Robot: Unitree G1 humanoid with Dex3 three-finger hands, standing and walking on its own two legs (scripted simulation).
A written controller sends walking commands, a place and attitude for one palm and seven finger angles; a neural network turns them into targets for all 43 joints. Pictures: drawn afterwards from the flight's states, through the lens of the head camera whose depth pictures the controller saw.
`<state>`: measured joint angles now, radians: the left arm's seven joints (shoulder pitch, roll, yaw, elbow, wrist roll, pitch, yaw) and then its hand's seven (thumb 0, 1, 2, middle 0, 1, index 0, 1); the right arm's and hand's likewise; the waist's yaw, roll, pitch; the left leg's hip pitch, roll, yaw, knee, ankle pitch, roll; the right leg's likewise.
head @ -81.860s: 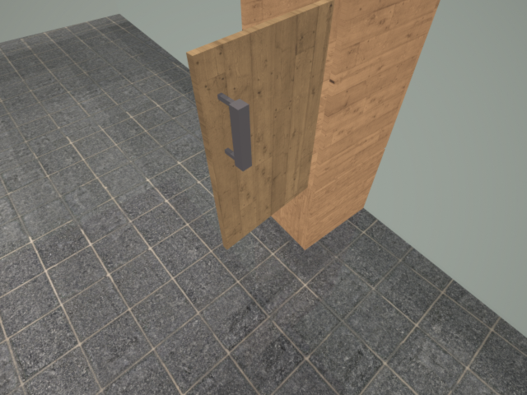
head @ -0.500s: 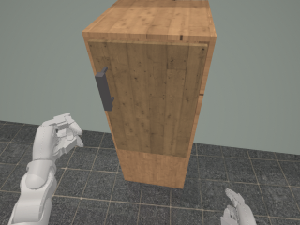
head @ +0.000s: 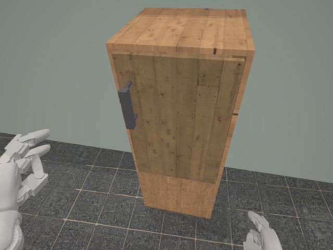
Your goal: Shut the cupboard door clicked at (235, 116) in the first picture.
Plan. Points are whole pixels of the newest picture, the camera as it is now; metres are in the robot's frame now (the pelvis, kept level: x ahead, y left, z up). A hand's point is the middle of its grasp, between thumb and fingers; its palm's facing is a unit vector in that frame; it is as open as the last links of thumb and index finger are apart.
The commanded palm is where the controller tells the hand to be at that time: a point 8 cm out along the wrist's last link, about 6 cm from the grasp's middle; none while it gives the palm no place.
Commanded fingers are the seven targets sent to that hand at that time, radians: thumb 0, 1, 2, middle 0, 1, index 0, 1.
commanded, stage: draw the hand back to the body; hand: left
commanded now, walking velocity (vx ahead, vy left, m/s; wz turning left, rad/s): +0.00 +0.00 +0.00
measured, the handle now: (130, 105) +0.52 +0.19 +0.08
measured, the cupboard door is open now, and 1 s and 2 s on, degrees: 0 0 0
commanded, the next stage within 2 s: step back with the hand held close in 0.40 s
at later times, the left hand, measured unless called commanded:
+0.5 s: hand (44, 178) +0.19 +0.26 +0.16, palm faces +0.46 -0.80 -0.39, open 7.4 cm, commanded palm +0.14 +0.29 +0.17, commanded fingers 0.00 0.90 0.90 -0.20 -0.30 -0.20 -0.30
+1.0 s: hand (21, 192) +0.16 +0.28 +0.16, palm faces +0.41 -0.78 -0.47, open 7.4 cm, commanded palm +0.10 +0.31 +0.17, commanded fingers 0.00 0.90 0.90 -0.20 -0.30 -0.20 -0.30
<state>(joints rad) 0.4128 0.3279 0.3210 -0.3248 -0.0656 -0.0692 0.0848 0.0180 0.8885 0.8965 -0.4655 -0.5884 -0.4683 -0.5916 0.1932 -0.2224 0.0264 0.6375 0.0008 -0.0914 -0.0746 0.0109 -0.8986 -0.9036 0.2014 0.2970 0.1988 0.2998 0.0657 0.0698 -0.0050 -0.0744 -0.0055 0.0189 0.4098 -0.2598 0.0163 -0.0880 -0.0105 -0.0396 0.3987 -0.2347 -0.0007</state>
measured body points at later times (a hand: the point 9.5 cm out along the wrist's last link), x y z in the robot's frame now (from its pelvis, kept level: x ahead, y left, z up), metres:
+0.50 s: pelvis +0.00 -0.01 +0.00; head -0.03 -0.04 +0.45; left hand +0.16 +0.30 +0.18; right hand +0.19 -0.23 -0.09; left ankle -0.02 +0.11 -0.74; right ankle -0.01 -0.12 -0.74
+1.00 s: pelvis -0.05 +0.02 -0.01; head -0.05 +0.02 +0.44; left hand +0.13 +0.32 +0.18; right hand +0.12 -0.23 -0.08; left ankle -0.02 +0.11 -0.74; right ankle -0.01 -0.12 -0.74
